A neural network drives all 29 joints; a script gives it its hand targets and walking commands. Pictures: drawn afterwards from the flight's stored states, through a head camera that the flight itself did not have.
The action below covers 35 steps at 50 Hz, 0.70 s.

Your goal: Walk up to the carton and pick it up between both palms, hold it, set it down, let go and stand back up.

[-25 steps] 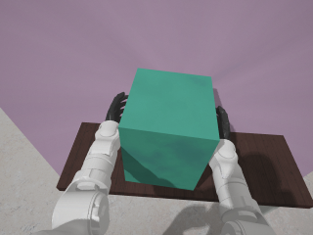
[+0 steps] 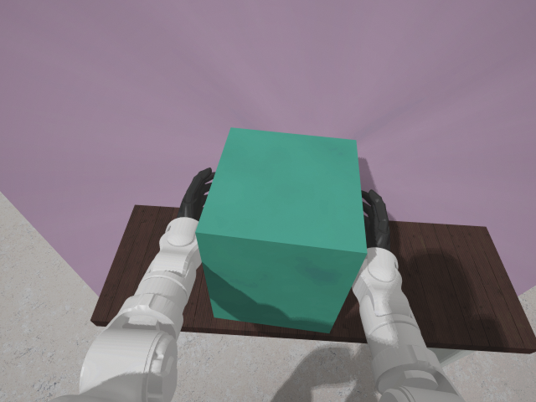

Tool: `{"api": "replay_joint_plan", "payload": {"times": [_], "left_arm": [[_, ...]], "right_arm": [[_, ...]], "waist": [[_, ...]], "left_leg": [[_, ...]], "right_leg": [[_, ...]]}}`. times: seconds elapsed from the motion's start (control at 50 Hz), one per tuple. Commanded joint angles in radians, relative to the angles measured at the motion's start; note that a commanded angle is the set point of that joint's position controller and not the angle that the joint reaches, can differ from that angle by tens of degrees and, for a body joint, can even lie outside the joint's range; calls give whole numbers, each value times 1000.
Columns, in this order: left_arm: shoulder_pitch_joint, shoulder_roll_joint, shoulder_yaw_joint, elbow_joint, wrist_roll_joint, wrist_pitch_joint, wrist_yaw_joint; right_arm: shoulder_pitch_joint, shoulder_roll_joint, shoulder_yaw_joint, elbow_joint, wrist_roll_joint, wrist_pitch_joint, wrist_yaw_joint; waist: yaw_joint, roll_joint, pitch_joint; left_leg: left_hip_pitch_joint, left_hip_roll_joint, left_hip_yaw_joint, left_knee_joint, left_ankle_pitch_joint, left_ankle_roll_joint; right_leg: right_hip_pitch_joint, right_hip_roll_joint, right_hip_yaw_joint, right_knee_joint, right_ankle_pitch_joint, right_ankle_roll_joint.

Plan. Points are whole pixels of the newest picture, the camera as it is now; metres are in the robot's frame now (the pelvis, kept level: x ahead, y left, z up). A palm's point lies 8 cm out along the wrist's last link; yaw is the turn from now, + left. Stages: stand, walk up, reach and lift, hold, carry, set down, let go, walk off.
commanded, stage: set down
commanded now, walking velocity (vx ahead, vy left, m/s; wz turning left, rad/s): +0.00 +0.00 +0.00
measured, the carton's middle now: (281, 233) +0.38 -0.02 +0.02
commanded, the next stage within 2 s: none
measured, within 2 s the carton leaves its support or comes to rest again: rests again in 0.56 s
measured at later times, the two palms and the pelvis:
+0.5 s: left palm (195, 224) +0.39 +0.12 +0.03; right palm (377, 253) +0.33 -0.16 +0.03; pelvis -0.02 +0.00 -0.01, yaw +0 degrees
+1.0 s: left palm (194, 228) +0.38 +0.13 +0.02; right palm (374, 255) +0.33 -0.16 +0.02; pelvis -0.02 +0.00 -0.02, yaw +0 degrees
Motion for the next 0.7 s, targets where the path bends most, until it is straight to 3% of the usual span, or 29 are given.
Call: {"api": "replay_joint_plan", "payload": {"times": [0.0,0.14,0.3,0.5,0.68], "left_arm": [[-783,-820,-386,-275,12,-164,-147],[-809,-788,-283,-68,30,-200,-187],[-887,-750,-201,36,34,-253,-194],[-930,-741,-200,100,17,-322,-173],[-911,-717,-246,115,-6,-357,-165]], "right_arm": [[-858,730,541,-192,-46,-100,162],[-899,743,458,-67,-89,-87,158],[-932,763,381,17,-130,-104,180],[-959,756,356,46,-154,-142,205],[-903,718,375,73,-155,-150,220]], "waist": [[-22,97,-829],[-39,44,-636],[-32,54,-627],[-14,86,-726],[-29,107,-736]], "left_leg": [[345,31,-8,77,666,-108],[155,19,3,25,375,-59],[77,21,24,23,269,-43],[99,36,27,93,315,-60],[189,48,3,153,453,-92]], "right_leg": [[220,20,-30,97,515,-19],[264,-11,0,121,419,-18],[250,-25,5,156,345,-25],[144,-9,-19,201,278,-42],[74,8,-31,219,262,-49]]}}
